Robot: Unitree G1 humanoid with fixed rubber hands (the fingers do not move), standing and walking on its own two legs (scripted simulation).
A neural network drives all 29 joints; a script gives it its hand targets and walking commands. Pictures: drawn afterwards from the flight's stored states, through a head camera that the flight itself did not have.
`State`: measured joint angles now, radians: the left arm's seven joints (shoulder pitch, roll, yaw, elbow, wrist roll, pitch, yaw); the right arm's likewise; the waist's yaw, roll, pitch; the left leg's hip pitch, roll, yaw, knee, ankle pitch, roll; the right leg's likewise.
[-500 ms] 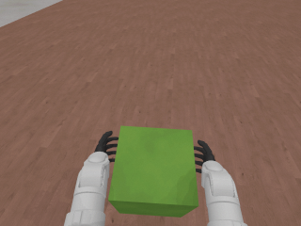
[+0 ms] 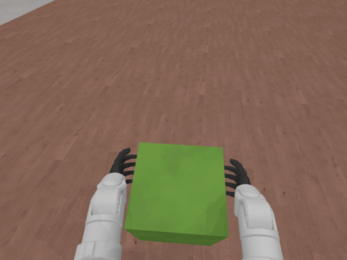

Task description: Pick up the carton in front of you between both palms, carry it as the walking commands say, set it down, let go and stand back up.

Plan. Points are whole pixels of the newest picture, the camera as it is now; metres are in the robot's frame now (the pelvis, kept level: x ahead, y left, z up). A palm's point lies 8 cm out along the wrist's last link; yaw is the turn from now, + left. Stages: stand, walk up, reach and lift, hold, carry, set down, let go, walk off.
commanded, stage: hold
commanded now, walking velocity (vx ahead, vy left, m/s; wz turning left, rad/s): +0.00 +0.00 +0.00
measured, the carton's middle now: (177, 198) +0.30 +0.00 -0.06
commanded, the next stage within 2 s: set down in 0.86 s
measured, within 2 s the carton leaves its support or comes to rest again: neither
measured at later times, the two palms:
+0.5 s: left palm (112, 190) +0.26 +0.15 +0.05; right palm (241, 187) +0.28 -0.15 +0.03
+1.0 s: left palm (114, 184) +0.27 +0.14 +0.05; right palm (240, 180) +0.30 -0.15 +0.04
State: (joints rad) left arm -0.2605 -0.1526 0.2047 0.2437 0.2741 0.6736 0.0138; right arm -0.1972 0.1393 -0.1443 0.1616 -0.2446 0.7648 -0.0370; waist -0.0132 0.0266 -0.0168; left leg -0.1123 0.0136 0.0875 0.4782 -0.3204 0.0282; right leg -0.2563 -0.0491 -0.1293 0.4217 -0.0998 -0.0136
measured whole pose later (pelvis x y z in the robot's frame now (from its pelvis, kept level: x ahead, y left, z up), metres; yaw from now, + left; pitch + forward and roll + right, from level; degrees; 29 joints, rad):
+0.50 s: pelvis -0.01 -0.04 +0.00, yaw +7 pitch -8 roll +0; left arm -0.29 -0.16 0.25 0.31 0.28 0.63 -0.01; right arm -0.24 0.15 -0.17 0.21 -0.28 0.75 -0.03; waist 0.00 0.05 0.06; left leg -0.03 0.01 -0.04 0.43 -0.26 0.00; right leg -0.13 -0.01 -0.10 0.37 -0.10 -0.03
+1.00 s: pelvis -0.01 -0.04 +0.00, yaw +7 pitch -8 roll +0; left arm -0.34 -0.17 0.31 0.35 0.31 0.63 -0.02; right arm -0.30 0.16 -0.23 0.29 -0.32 0.73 0.00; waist 0.00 0.06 0.05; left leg -0.02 0.02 -0.06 0.41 -0.26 -0.01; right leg -0.12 0.00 -0.11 0.36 -0.11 -0.04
